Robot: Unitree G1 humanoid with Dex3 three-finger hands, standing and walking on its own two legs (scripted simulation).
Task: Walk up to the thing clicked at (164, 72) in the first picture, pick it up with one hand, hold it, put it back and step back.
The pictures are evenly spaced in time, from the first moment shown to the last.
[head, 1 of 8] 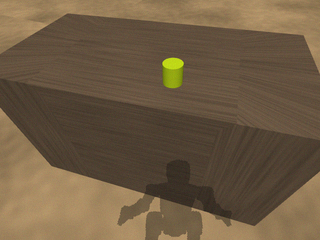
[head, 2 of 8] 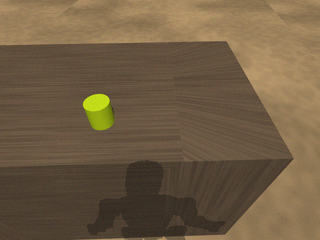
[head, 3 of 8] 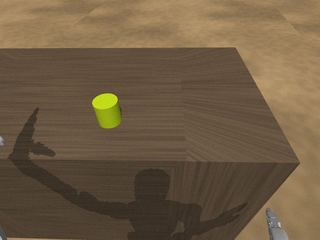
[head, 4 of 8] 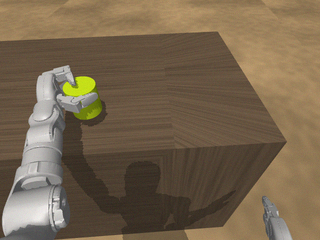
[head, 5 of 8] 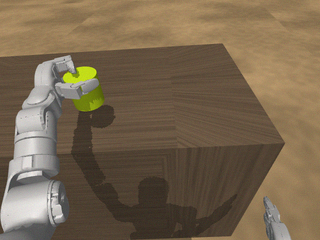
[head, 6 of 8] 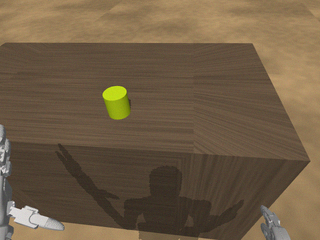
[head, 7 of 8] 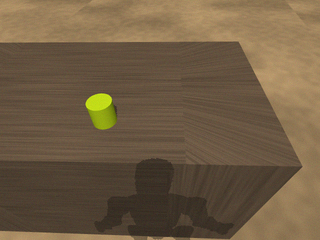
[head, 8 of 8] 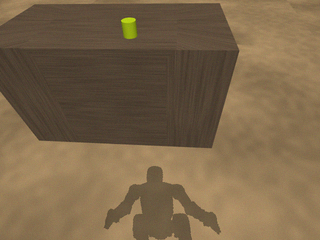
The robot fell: no
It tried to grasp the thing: yes
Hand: left
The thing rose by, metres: 0.23
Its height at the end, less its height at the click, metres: +0.00
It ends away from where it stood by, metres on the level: 0.01
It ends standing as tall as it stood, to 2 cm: yes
